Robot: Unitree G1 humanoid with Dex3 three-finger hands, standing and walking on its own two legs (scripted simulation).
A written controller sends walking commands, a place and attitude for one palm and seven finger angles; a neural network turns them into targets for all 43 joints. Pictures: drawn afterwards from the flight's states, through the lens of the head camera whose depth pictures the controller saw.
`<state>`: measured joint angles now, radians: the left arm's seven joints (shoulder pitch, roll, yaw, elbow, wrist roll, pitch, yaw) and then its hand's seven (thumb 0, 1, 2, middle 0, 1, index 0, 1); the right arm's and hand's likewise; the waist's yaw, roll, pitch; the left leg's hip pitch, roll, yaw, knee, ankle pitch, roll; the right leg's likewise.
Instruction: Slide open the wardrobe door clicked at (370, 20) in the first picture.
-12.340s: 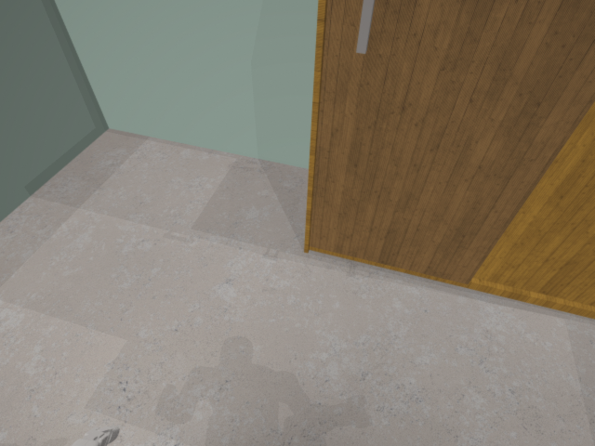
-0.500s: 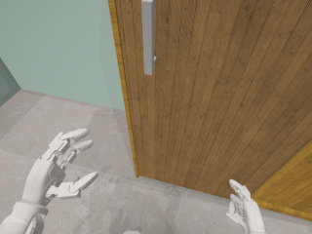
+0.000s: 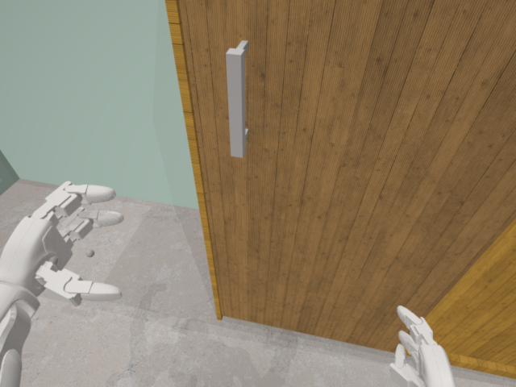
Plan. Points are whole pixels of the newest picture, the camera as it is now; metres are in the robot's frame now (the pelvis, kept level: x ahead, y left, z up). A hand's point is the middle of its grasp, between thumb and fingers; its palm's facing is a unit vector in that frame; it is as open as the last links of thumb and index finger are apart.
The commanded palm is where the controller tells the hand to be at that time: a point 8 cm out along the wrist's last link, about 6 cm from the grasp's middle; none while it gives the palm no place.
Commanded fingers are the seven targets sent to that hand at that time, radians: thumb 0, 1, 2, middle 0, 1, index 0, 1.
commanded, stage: raise the hand with hooked fingers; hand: left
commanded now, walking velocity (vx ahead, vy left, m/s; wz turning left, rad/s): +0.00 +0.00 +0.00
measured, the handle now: (240, 102) +0.50 +0.09 +0.22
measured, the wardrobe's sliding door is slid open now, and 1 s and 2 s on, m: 0.00 0.00 0.00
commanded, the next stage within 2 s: move the hooked fingers beside the handle in 0.94 s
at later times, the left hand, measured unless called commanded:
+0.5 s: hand (29, 158) +0.27 +0.30 +0.26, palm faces +0.06 -0.99 -0.14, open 13.9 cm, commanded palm +0.23 +0.32 +0.25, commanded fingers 0.00 -0.50 0.30 -0.30 -1.20 -0.30 -1.20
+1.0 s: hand (72, 173) +0.28 +0.26 +0.23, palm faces -0.03 -0.99 -0.15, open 14.0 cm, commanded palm +0.24 +0.31 +0.25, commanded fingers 0.00 -0.50 0.30 -0.30 -1.20 -0.30 -1.20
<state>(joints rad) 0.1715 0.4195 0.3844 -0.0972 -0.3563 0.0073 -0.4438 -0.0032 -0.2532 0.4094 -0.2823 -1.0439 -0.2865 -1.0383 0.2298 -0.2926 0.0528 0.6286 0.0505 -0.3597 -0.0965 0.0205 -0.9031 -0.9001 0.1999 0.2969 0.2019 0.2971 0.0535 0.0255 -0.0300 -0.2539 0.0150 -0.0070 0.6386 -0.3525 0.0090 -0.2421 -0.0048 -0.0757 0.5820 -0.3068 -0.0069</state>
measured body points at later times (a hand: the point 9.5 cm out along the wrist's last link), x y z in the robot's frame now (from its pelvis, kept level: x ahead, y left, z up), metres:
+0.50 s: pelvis -0.01 +0.00 +0.01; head -0.04 -0.02 +0.46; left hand +0.26 +0.35 +0.27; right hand +0.20 -0.21 -0.05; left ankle +0.00 +0.11 -0.73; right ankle +0.00 -0.12 -0.73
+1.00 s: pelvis +0.00 -0.01 +0.01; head -0.03 -0.04 +0.46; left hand +0.27 +0.31 +0.24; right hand +0.21 -0.23 -0.05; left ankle +0.00 +0.11 -0.73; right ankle +0.00 -0.12 -0.73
